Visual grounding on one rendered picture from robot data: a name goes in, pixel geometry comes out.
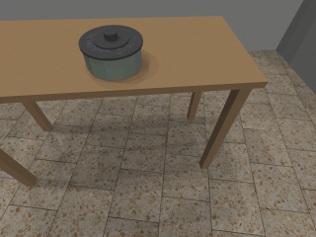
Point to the table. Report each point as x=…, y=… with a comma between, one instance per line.
x=40, y=60

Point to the lid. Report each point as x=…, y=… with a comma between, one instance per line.
x=128, y=42

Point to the knob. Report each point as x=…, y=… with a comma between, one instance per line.
x=110, y=34

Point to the pot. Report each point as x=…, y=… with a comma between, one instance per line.
x=114, y=70

